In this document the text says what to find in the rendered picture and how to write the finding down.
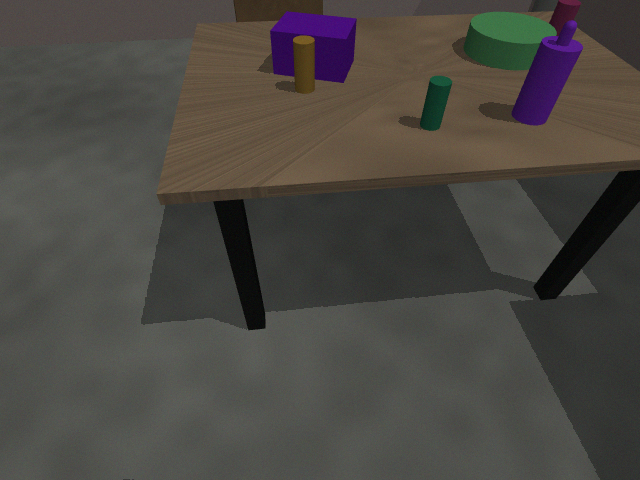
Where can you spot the table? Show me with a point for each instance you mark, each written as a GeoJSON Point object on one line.
{"type": "Point", "coordinates": [242, 132]}

